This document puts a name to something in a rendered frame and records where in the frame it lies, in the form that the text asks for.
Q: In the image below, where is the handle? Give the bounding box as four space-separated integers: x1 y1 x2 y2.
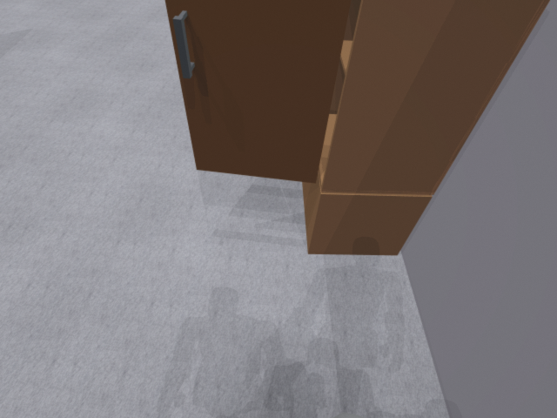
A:
172 10 195 79

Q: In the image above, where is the cupboard door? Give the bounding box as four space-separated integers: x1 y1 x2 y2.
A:
165 0 351 184

